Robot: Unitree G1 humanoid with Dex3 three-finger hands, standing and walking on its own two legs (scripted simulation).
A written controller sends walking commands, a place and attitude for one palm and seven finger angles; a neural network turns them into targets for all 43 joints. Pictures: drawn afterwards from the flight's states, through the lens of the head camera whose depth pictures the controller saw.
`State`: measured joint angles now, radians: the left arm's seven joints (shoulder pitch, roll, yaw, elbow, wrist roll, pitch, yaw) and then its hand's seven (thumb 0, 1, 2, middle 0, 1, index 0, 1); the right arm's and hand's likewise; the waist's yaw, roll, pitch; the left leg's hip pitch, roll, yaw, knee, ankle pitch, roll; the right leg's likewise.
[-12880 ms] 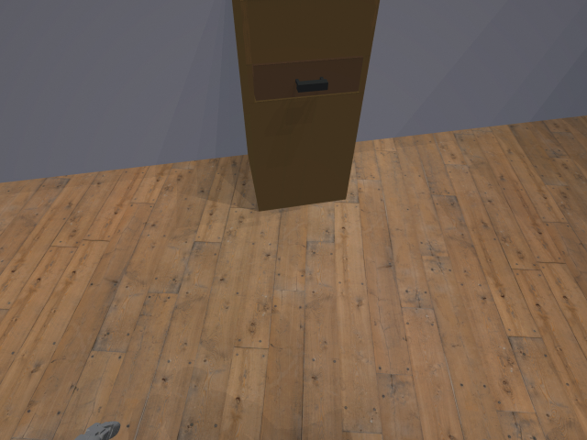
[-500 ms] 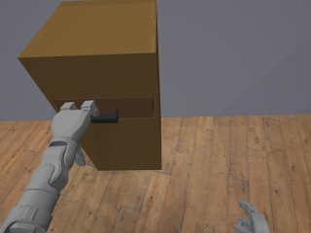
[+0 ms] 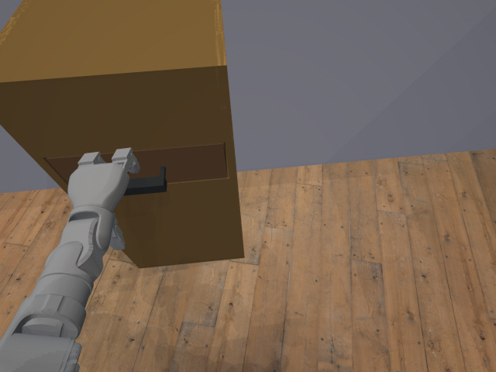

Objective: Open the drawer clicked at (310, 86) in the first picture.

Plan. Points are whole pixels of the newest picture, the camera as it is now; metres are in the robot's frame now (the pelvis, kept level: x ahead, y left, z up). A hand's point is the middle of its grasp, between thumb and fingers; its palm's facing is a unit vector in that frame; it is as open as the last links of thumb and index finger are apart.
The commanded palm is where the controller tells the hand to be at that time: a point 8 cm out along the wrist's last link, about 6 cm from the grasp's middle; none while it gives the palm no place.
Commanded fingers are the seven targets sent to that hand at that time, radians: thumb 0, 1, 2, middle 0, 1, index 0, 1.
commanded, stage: move the hooked fingers above the handle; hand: left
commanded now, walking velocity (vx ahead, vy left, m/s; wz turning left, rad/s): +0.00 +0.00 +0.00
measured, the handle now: (143, 178) +0.52 +0.27 -0.10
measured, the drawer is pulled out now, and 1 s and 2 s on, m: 0.00 0.00 0.00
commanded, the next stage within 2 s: none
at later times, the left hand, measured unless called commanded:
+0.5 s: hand (132, 190) +0.44 +0.25 -0.03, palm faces -0.09 -0.02 -1.00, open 13.8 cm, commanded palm +0.44 +0.25 +0.02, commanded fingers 0.00 -0.50 0.30 -0.30 -1.20 -0.30 -1.20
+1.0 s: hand (134, 184) +0.47 +0.26 -0.04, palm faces -0.13 -0.02 -0.99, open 13.7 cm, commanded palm +0.47 +0.25 +0.01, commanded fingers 0.00 -0.50 0.30 -0.30 -1.20 -0.30 -1.20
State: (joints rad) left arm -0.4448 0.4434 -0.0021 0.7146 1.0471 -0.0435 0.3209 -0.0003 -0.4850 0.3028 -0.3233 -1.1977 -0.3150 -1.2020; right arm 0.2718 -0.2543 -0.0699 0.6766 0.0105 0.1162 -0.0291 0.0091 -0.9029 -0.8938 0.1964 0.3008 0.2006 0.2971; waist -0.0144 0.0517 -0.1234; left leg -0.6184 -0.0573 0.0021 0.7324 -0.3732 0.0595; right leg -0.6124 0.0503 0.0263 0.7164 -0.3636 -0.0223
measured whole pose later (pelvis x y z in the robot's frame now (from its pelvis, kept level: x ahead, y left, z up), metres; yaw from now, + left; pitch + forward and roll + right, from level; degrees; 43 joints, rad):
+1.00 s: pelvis -0.03 +0.00 -0.04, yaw -1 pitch +25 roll -3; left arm -0.87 0.60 0.04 1.19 1.09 -0.05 0.33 0.00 -0.48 0.30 -0.33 -1.21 -0.33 -1.22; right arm 0.37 -0.26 -0.01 0.71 -0.02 0.09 -0.02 0.00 -0.90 -0.89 0.20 0.30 0.20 0.30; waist -0.16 0.06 -0.16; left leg -1.00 -0.03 -0.01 0.99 -0.43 0.06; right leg -0.98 0.08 -0.01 0.92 -0.40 -0.02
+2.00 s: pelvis -0.02 +0.01 -0.04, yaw -1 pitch +26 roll -4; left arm -0.83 0.58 0.03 1.12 1.08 -0.09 0.37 0.00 -0.48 0.30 -0.32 -1.20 -0.32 -1.20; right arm 0.35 -0.27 -0.04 0.73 -0.03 0.09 -0.01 0.00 -0.90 -0.89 0.20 0.30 0.20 0.30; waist -0.13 0.06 -0.17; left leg -1.01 -0.03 -0.03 1.01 -0.46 0.06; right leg -0.97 0.08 -0.02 0.92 -0.41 -0.02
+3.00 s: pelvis -0.02 +0.01 -0.04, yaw -1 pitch +26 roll -4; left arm -0.86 0.59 0.02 1.16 1.09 -0.10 0.36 0.00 -0.49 0.30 -0.33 -1.20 -0.32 -1.21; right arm 0.37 -0.26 -0.03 0.72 -0.03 0.09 -0.02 0.00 -0.90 -0.89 0.20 0.30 0.20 0.30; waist -0.14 0.06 -0.17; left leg -1.02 -0.03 -0.02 1.02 -0.45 0.07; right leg -0.98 0.08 -0.02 0.93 -0.41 -0.01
